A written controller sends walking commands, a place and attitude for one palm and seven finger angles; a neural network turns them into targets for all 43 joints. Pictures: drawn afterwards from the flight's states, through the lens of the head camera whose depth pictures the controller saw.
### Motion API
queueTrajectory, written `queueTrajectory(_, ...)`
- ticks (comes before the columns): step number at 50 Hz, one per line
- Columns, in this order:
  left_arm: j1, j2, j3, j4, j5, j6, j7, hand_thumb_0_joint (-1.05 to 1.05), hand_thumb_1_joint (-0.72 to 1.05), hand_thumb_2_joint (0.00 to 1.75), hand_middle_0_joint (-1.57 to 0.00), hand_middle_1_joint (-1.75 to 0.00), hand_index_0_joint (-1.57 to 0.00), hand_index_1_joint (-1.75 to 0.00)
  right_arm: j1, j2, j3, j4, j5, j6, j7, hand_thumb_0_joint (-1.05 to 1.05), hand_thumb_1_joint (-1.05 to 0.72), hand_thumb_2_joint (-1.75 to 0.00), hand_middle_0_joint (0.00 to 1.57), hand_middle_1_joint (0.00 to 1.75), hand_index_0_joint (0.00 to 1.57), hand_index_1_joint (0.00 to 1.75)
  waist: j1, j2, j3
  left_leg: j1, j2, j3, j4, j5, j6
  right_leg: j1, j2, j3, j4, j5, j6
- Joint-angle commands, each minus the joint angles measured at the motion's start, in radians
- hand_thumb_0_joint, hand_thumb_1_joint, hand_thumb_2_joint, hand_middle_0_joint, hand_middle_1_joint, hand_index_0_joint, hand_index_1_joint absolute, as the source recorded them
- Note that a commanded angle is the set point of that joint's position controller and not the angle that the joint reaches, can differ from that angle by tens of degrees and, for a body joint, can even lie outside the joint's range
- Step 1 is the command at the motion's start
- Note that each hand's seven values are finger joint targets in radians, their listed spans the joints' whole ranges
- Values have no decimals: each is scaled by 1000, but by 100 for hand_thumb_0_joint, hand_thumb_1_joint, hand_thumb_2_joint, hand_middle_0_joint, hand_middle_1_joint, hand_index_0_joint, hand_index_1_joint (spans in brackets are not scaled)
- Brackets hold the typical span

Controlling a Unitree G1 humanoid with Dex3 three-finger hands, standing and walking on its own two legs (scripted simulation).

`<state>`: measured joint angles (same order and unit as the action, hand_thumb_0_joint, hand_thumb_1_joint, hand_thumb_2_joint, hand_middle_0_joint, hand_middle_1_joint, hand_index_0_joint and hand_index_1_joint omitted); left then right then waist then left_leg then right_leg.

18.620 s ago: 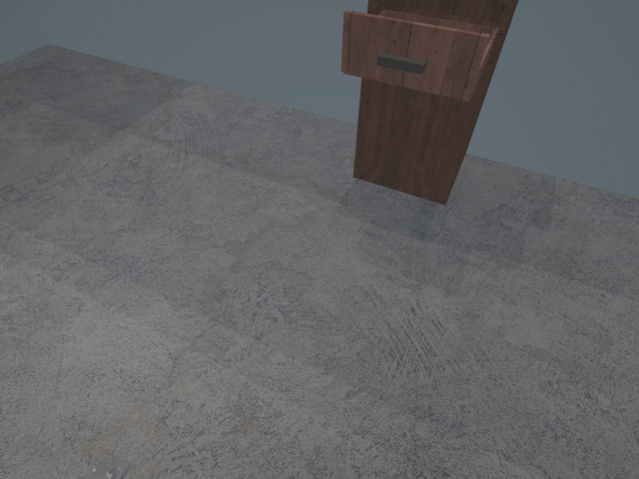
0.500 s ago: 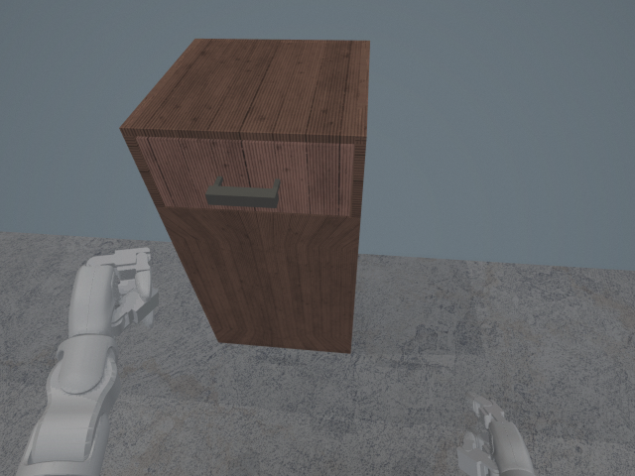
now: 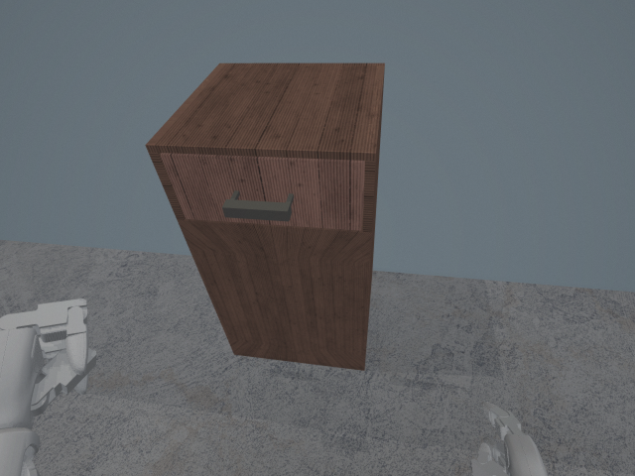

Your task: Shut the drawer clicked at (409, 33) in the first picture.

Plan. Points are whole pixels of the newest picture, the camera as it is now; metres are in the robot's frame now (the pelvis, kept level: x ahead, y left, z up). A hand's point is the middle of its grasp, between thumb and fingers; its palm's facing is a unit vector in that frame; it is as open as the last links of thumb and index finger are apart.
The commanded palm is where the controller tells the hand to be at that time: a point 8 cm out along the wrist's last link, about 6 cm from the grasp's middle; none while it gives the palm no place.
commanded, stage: draw the hand back to the body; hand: left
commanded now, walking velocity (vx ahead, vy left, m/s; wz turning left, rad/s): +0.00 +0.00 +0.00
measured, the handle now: (260, 203) +0.63 +0.22 -0.03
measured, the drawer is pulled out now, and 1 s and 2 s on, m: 0.00 0.00 0.00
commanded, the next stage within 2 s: step back with the hand held close in 0.04 s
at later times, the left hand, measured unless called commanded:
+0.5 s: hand (87, 360) +0.17 +0.25 +0.15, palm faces +0.26 -0.82 -0.51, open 3.3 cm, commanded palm +0.12 +0.30 +0.17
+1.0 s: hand (4, 451) +0.09 +0.27 +0.15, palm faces +0.36 -0.80 -0.48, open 3.3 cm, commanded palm +0.03 +0.31 +0.17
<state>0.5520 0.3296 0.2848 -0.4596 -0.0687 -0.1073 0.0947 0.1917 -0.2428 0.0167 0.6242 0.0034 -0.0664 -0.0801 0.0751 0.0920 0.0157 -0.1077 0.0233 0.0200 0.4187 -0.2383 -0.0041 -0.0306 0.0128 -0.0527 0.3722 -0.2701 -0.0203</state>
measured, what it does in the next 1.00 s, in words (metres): shifts its weight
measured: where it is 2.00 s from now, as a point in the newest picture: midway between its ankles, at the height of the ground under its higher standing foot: outside the picture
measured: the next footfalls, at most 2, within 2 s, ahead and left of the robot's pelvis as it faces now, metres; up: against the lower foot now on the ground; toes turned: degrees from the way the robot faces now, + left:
right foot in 1.36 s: -0.20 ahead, -0.09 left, +0.00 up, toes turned +3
left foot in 2.00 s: -0.11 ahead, +0.15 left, +0.00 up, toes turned -5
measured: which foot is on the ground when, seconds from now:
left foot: down 0.00-1.00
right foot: down 0.00-1.00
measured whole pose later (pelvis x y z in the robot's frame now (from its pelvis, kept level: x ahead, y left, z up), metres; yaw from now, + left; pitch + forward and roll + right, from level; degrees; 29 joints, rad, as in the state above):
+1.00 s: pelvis -0.10 +0.03 -0.01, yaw +1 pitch +0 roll -2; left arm 0.62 0.38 0.37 -0.59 -0.02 -0.27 0.14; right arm 0.20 -0.22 0.00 0.56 0.00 -0.06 -0.08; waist 0.01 0.03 0.04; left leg -0.44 0.01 0.01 0.58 -0.20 0.04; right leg -0.34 0.00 -0.05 0.50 -0.17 0.01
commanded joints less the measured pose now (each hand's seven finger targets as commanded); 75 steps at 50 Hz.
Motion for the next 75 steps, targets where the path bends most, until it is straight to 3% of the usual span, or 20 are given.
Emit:
queueTrajectory(1, -129, 162, 102, -174, 0, -62, 22, 0, 90, 90, -140, -160, -140, -160, -137, -87, -30, -163, -5, -72, -16, 0, -90, -90, 20, 30, 20, 30, -18, -63, -33, 76, -14, 5, -36, 156, 47, -113, -18, 39, -89, 165, 11)
queueTrajectory(8, -111, 171, 115, -203, 0, -62, 23, 0, 90, 90, -140, -160, -140, -160, -144, -80, -27, -165, -8, -85, -16, 0, -90, -90, 20, 30, 20, 30, -7, -43, -54, 83, -14, 9, -28, 223, 42, -80, -18, 43, -75, 257, 9)
queueTrajectory(9, -298, 349, 288, -289, 6, -119, 32, 0, 90, 90, -140, -160, -140, -160, -120, -93, -17, -213, 1, -58, -9, 0, -90, -90, 20, 30, 20, 30, -51, 7, 47, 12, -10, -16, -17, 154, 48, -173, -60, 119, -134, 290, 8)
queueTrajectory(10, -119, 235, 214, -170, 5, -117, 20, 0, 90, 90, -140, -160, -140, -160, -134, -85, -31, -174, -10, -40, -8, 0, -90, -90, 20, 30, 20, 30, -51, -90, 27, -9, -2, -26, 15, 181, 54, -181, -84, 109, -121, 328, 9)
queueTrajectory(12, 4, 162, 148, -149, 6, -111, 3, 0, 90, 90, -140, -160, -140, -160, -123, -91, -45, -189, -11, -2, 7, 0, -90, -90, 20, 30, 20, 30, -59, -109, -41, 6, 9, -9, 26, 252, 53, -160, -95, 87, -83, 402, 23)
queueTrajectory(17, 72, 193, 173, -216, 1, -119, 10, 0, 90, 90, -140, -160, -140, -160, -124, -95, -63, -222, -4, 43, 4, 0, -90, -90, 20, 30, 20, 30, -64, -71, -167, 21, 27, -12, 13, 429, 53, -114, -76, 49, -13, 471, 36)
queueTrajectory(24, 91, 241, 210, -290, -3, -124, 30, 0, 90, 90, -140, -160, -140, -160, -123, -101, -73, -250, 3, 62, -12, 0, -90, -90, 20, 30, 20, 30, -58, -31, -207, -19, 42, -35, -1, 486, 49, -109, -50, 39, 41, 442, 40)
queueTrajectory(39, 73, 227, 221, -289, 38, -191, 54, 0, 90, 90, -140, -160, -140, -160, -107, -123, -80, -256, 3, -6, -18, 0, -90, -90, 20, 30, 20, 30, -73, -8, -79, -497, 93, -141, -154, -296, 102, -4, -9, 79, 122, 59, 43)
queueTrajectory(46, 56, 216, 211, -322, 44, -218, 61, 0, 90, 90, -140, -160, -140, -160, -77, -116, -80, -230, -7, -51, -19, 0, -90, -90, 20, 30, 20, 30, -81, -48, -78, -430, 67, -124, -55, -300, 82, -148, -39, 128, 45, -96, 25)
queueTrajectory(52, 12, 222, 189, -312, 27, -229, 84, 0, 90, 90, -140, -160, -140, -160, -64, -98, -81, -177, -8, -46, -16, 0, -90, -90, 20, 30, 20, 30, -101, -140, -73, -160, -16, -56, 181, -117, 25, -468, -150, 162, -98, -149, -28)
queueTrajectory(55, 38, 238, 214, -315, 31, -236, 87, 0, 90, 90, -140, -160, -140, -160, -83, -108, -79, -182, -7, -46, -23, 0, -90, -90, 20, 30, 20, 30, -97, -27, -59, -283, 59, -169, -23, -222, 54, -366, -50, 87, 13, -160, 14)
queueTrajectory(57, 49, 235, 236, -343, 53, -250, 78, 0, 90, 90, -140, -160, -140, -160, -108, -135, -80, -208, -9, -63, -24, 0, -90, -90, 20, 30, 20, 30, -86, 180, -83, -627, 214, -362, -324, -543, 133, -24, 81, 46, 352, -54, 50)
queueTrajectory(58, 49, 240, 249, -349, 64, -251, 72, 0, 90, 90, -140, -160, -140, -160, -110, -128, -88, -213, -12, -69, -23, 0, -90, -90, 20, 30, 20, 30, -73, 198, -97, -693, 265, -415, -357, -569, 163, 33, 101, 61, 485, -30, 48)
queueTrajectory(60, 79, 252, 265, -350, 60, -253, 64, 0, 90, 90, -140, -160, -140, -160, -105, -109, -93, -215, -15, -83, -13, 0, -90, -90, 20, 30, 20, 30, -68, 91, -140, -584, 262, -383, -278, -415, 175, -35, 91, 98, 496, -92, 38)
queueTrajectory(64, 152, 234, 239, -360, 17, -253, 53, 0, 90, 90, -140, -160, -140, -160, -85, -100, -84, -179, -27, -100, 10, 0, -90, -90, 20, 30, 20, 30, -75, 151, -127, -363, 195, -261, -212, -203, 109, -135, 61, 62, 158, -155, 4)
queueTrajectory(68, 18, 287, 246, -352, -5, -292, 42, 0, 90, 90, -140, -160, -140, -160, -72, -85, -71, -118, -33, -80, 7, 0, -90, -90, 20, 30, 20, 30, -87, -33, -190, 39, 80, -60, 32, 233, 14, -381, -74, 156, -69, 160, -13)
queueTrajectory(69, -6, 292, 253, -366, 2, -295, 45, 0, 90, 90, -140, -160, -140, -160, -46, -66, -72, -102, -37, -78, 3, 0, -90, -90, 20, 30, 20, 30, -95, -19, -287, 157, 81, -26, 43, 492, 18, -357, -68, 127, -21, 352, 13)
queueTrajectory(70, 9, 250, 204, -337, -3, -283, 37, 0, 90, 90, -140, -160, -140, -160, -45, -82, -87, -115, -12, -78, 3, 0, -90, -90, 20, 30, 20, 30, -98, -132, -336, 226, 88, -32, 87, 590, 39, -344, -23, 85, 5, 437, 86)
queueTrajectory(72, 34, 287, 239, -350, -8, -270, 31, 0, 90, 90, -140, -160, -140, -160, -90, -96, -86, -157, 4, -69, 2, 0, -90, -90, 20, 30, 20, 30, -84, -113, -315, 226, 96, -44, 87, 482, 59, -373, -15, 77, 17, 343, 104)
queueTrajectory(75, 108, 281, 256, -308, -23, -251, 24, 0, 90, 90, -140, -160, -140, -160, -129, -87, -73, -189, 7, -48, 5, 0, -90, -90, 20, 30, 20, 30, -80, -56, -191, 81, 72, -46, 65, 198, 40, -415, -44, 100, -30, 154, 64)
